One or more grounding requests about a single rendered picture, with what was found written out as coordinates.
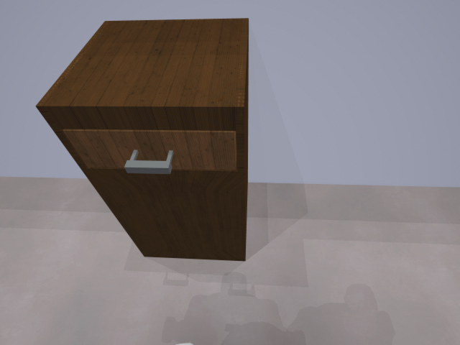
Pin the drawer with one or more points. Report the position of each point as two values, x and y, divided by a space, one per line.
193 150

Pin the cabinet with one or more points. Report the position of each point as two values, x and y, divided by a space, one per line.
173 74

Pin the handle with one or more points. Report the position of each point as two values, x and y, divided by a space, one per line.
149 167

